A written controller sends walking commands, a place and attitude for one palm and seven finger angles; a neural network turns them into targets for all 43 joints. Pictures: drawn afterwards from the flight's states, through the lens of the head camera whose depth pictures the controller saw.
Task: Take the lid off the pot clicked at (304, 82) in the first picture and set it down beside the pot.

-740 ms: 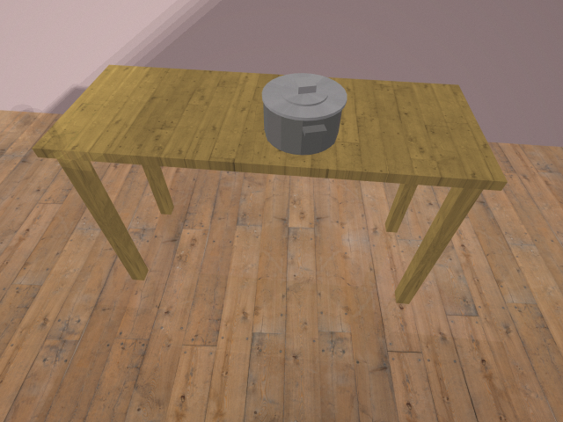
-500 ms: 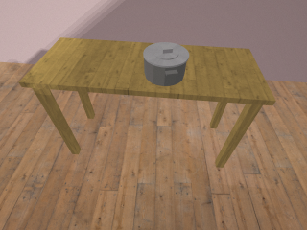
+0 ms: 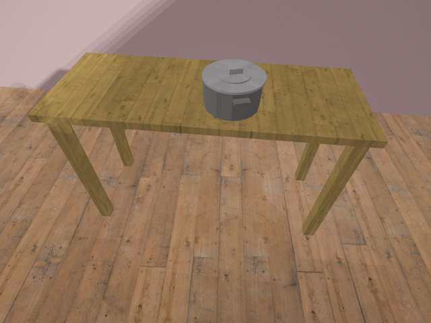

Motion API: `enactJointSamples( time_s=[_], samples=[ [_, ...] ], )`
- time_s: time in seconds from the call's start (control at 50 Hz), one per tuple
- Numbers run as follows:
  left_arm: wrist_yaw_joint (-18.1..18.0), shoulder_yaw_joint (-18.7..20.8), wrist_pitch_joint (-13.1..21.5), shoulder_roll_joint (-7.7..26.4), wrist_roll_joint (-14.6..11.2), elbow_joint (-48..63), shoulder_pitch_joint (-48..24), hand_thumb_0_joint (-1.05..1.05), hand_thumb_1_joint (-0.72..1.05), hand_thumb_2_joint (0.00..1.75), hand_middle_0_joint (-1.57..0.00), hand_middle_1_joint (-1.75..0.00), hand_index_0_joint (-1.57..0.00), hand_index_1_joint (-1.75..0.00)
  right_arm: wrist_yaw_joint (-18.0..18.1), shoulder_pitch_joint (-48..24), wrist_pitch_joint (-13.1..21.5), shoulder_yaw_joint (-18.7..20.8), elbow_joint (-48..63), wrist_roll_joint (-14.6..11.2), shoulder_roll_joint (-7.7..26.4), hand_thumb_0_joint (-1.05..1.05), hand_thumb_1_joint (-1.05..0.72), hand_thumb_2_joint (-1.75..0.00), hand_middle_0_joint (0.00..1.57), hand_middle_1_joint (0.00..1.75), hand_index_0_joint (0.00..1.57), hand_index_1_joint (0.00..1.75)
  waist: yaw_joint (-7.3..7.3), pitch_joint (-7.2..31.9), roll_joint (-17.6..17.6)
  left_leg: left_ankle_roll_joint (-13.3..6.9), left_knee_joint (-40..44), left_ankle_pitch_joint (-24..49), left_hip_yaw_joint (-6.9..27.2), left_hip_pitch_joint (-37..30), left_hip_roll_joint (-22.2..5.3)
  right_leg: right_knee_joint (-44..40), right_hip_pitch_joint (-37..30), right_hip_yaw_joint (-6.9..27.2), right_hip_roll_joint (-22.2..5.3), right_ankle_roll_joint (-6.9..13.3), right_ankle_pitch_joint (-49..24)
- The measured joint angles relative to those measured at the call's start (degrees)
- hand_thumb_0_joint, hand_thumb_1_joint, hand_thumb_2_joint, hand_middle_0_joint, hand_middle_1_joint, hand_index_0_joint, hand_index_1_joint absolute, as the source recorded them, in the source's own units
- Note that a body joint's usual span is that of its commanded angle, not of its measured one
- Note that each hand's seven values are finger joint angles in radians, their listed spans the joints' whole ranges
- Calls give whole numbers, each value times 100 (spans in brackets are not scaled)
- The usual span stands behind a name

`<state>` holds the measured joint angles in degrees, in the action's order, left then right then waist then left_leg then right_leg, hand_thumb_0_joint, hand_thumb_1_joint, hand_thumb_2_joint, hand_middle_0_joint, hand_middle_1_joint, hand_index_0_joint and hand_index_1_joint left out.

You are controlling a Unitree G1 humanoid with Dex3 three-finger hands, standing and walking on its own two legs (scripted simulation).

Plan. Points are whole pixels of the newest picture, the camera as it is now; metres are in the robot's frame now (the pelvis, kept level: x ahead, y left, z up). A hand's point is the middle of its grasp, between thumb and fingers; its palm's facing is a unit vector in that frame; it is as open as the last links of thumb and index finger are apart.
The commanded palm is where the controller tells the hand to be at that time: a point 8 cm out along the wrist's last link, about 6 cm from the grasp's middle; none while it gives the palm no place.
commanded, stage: take the last steps up to it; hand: left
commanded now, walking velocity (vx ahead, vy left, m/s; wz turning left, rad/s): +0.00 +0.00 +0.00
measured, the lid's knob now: (234, 68) +0.84 -0.02 +0.06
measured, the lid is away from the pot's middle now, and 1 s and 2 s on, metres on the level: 0.00 0.00 0.00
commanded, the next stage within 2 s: come to a stop and stand still in 1.02 s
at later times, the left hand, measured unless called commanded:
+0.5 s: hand out of the picture +0.02 +0.11 -0.17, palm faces +0.03 -0.98 -0.19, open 7.4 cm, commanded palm none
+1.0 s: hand (174, 247) +0.33 +0.13 -0.17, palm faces -0.03 -0.98 -0.18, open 7.4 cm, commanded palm none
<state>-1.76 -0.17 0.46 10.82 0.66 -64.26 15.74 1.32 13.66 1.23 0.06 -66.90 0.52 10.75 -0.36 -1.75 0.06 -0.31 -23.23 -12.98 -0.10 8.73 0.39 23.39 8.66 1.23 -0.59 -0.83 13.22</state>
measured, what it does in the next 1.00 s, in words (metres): walks ahead: left foot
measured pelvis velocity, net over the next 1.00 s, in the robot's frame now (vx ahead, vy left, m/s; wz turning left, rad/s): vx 0.25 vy -0.05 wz -0.08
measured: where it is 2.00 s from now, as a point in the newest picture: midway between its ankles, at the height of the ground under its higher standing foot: (240, 310)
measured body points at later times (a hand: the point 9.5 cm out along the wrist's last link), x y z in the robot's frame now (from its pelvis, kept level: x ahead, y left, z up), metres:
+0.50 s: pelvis +0.08 -0.05 +0.00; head +0.10 -0.06 +0.45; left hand +0.02 +0.16 -0.15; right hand +0.06 -0.28 -0.17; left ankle +0.09 +0.08 -0.67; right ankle +0.02 -0.12 -0.74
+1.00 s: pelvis +0.25 -0.05 +0.00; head +0.27 -0.05 +0.44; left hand +0.33 +0.18 -0.15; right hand +0.27 -0.30 -0.15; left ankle +0.28 +0.06 -0.74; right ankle +0.29 -0.21 -0.71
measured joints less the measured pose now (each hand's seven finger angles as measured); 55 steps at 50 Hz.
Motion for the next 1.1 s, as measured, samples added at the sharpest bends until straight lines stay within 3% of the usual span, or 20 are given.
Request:
enactJointSamples(
  time_s=[0.1, 0.18, 0.26, 0.3, 0.34, 0.38, 0.42, 0.46, 0.58, 0.68, 0.72, 0.74, 0.76, 0.82, 0.86, 0.92, 1.0, 1.06, 1.1],
  samples=[
    [10, 27, -18, -31, 15, 5, 82, 0, 90, 90, -20, -29, -20, -30, -4, 73, -11, 15, -2, 30, -48, 0, -91, -90, 20, 30, 20, 30, 7, 38, -20, 0, -100, -65, -23, 29, -5, 139, 57, 18, 5, 21, 80],
    [109, 104, -98, -56, 62, 44, 314, 0, 91, 90, -20, -29, -20, -30, -32, 271, -39, 94, 64, 99, -117, 0, -91, -90, 20, 30, 20, 30, 11, 153, -61, -34, -310, -314, -127, 77, -32, 685, 284, 46, 7, 185, 730],
    [208, 197, -142, -80, 82, 89, 516, 0, 91, 90, -20, -29, -20, -30, -31, 504, 38, 185, 163, 137, -172, 0, -91, -90, 20, 30, 20, 30, -16, 160, -83, 20, -377, -469, -310, 21, -133, 1382, 685, -255, -69, 281, 1007],
    [251, 237, -99, -101, 79, 137, 567, 0, 91, 90, -20, -29, -20, -30, -20, 636, 73, 204, 173, 138, -168, 0, -91, -90, 20, 30, 20, 30, -42, 123, -48, 106, -488, -594, -346, -1, -214, 1075, 658, -398, -81, 304, 827],
    [234, 271, 32, -142, 73, 179, 571, 0, 91, 90, -20, -29, -20, -30, -15, 762, 48, 214, 122, 109, -146, 0, -91, -90, 20, 30, 20, 30, -44, 82, 77, 20, -1180, -1086, -285, 245, -356, 1024, 591, -550, 24, 337, 479],
    [159, 294, 182, -196, 35, 240, 622, 0, 91, 90, -20, -29, -20, -30, -40, 775, -45, 224, 26, 104, -136, 0, -91, -90, 20, 30, 20, 30, 29, 72, 111, -72, -2476, -1478, -223, 793, -368, 917, 450, -652, 92, 404, 575],
    [87, 291, 255, -282, 32, 265, 739, 0, 91, 90, -20, -29, -20, -30, -67, 677, -89, 261, 19, 111, -108, 0, -91, -90, 20, 30, 20, 30, 92, 64, 105, -88, -3453, -1383, -272, 1342, -382, 632, 248, -663, 137, 475, 572],
    [55, 266, 278, -388, 41, 215, 875, 0, 91, 90, -20, -29, -20, -30, -94, 509, -90, 304, 115, 122, -72, 1, -91, -90, 20, 30, 20, 30, 91, 61, 108, -37, -3818, -1055, -358, 1780, -448, 299, 36, -644, 174, 487, 474],
    [57, 165, 311, -645, 63, -5, 1167, 0, 91, 90, -20, -29, -20, -30, -175, -198, -12, 378, 562, 95, -116, 1, -91, -90, 20, 30, 20, 30, 89, -10, 75, 62, -3125, -246, -458, 2430, -605, -413, -540, -497, 258, 447, 378],
    [71, 176, 301, -651, 69, -99, 1198, 0, 90, 90, -20, -30, -20, -30, -208, -716, 121, 330, 805, 67, -254, 0, -91, -90, 20, 30, 20, 30, 223, -164, -26, -64, -1780, 2, -600, 2067, -464, -434, -997, -408, 226, 339, 715],
    [75, 199, 296, -612, 50, -101, 1236, 0, 90, 90, -21, -30, -20, -30, -186, -822, 224, 287, 889, 86, -305, 0, -91, -90, 20, 30, 20, 30, 242, -201, -92, -171, -1191, 163, -698, 1650, -317, 34, -1006, -376, 169, 290, 1088],
    [80, 211, 287, -630, 33, -81, 1296, 0, 90, 90, -21, -30, -20, -30, -171, -839, 295, 263, 953, 119, -290, 0, -91, -90, 20, 30, 20, 30, 259, -170, -11, -325, -937, 248, -596, 1430, -348, 656, -783, -379, 221, 291, 1307],
    [97, 221, 247, -590, 17, -82, 1244, 0, 90, 90, -21, -30, -20, -30, -137, -869, 349, 264, 988, 139, -332, 0, -91, -90, 20, 30, 20, 30, 228, -194, -60, -344, -1096, 217, -609, 1441, -336, 1618, -414, -364, 179, 304, 1465],
    [116, 269, 102, -373, 45, 50, 886, 0, 90, 90, -20, -30, -20, -30, -91, -711, 363, 225, 1045, 134, -426, 0, -91, -90, 20, 30, 20, 30, 167, -237, -224, -267, -1299, -54, -677, 1302, -265, 4144, 793, -296, 59, 321, 1426],
    [150, 334, 63, -246, 77, 227, 584, 0, 91, 90, -20, -29, -20, -30, -13, -489, 368, 289, 999, 86, -440, -1, -92, -90, 20, 30, 20, 30, 145, -196, -252, -185, -1009, -6, -653, 1079, -212, 4582, 1408, -333, -125, 277, 1101],
    [195, 401, 40, -155, 84, 587, 180, 0, 91, 90, -20, -29, -19, -30, 52, -221, 335, 377, 925, 93, -224, -3, -96, -90, 20, 30, 20, 30, 118, -99, -196, -134, -551, 112, -588, 795, -175, 3888, 1912, -368, -412, 187, 789],
    [251, 404, 73, -92, 86, 938, -206, 0, 91, 90, -20, -29, -19, -30, -20, 65, 165, 360, 775, 133, 23, -2, -95, -90, 20, 30, 20, 30, 20, -24, -43, -57, -374, 7, -459, 556, -240, 2315, 1836, -464, -546, 70, 468],
    [276, 374, 154, 8, 94, 1094, -277, 0, 91, 90, -20, -29, -19, -30, -63, 283, 39, 350, 706, 138, 87, -2, -93, -90, 20, 30, 20, 30, -64, 23, -16, 45, -830, -427, -375, 550, -322, 1185, 1311, -545, -456, 41, 326],
    [232, 356, 236, 50, 93, 1112, -294, 0, 91, 90, -20, -29, -19, -30, -80, 365, -59, 346, 678, 117, 112, -1, -93, -90, 20, 30, 20, 30, -40, 37, -35, 10, -1802, -1286, -290, 890, -328, 1058, 1254, -475, -409, 26, -63]
  ],
)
